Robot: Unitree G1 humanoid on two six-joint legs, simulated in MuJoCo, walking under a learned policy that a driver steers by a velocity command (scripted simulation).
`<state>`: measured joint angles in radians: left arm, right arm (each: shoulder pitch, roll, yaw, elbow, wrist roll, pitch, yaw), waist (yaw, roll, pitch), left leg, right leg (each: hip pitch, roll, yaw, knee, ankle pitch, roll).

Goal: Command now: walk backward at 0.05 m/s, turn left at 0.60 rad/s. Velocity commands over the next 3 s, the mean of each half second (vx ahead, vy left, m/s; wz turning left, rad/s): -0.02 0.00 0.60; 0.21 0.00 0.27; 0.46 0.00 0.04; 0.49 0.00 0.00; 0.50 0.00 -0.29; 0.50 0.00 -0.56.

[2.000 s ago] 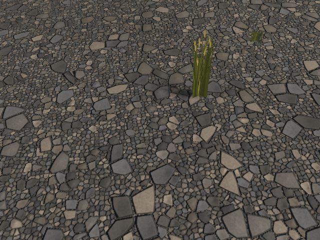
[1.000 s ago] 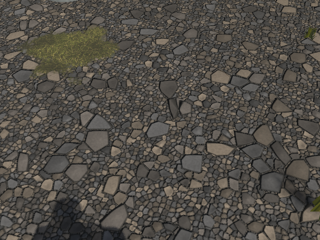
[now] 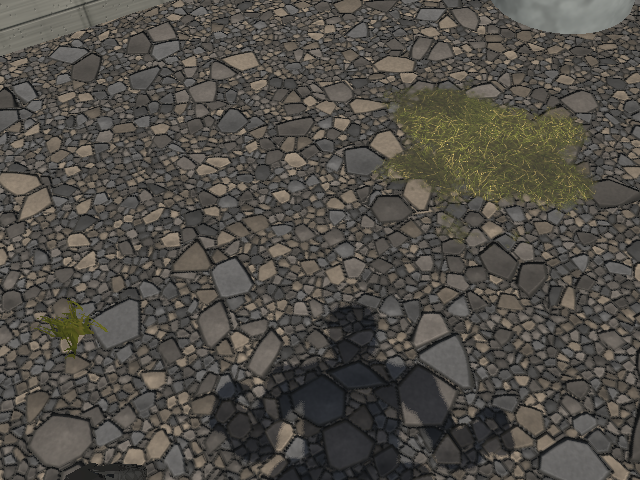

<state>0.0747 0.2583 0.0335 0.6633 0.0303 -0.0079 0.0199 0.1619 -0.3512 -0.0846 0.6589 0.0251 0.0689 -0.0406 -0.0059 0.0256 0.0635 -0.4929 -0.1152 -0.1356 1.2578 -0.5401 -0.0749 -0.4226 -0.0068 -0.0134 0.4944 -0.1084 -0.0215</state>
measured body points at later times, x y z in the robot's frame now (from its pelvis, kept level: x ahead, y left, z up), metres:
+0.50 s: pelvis -0.04 +0.04 +0.01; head -0.02 +0.08 +0.46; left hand +0.04 +0.36 -0.10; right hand +0.15 -0.21 -0.06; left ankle -0.06 +0.13 -0.73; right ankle +0.02 -0.11 -0.65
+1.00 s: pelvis +0.03 +0.06 +0.01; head +0.06 +0.06 +0.46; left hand -0.07 +0.32 -0.10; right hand +0.30 -0.11 -0.08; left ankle +0.06 +0.24 -0.69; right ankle +0.00 -0.09 -0.73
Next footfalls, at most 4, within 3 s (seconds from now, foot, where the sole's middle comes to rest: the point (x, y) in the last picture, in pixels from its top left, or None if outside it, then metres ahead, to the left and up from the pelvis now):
0.24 left None -0.02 0.14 -0.77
0.70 right None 0.04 -0.08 -0.77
1.12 left None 0.14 0.26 -0.77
1.64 right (254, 429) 0.53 0.19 -0.77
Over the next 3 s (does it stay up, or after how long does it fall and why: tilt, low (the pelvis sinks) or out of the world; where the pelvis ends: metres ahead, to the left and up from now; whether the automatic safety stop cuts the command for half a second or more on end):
stays up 1.03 0.43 0.02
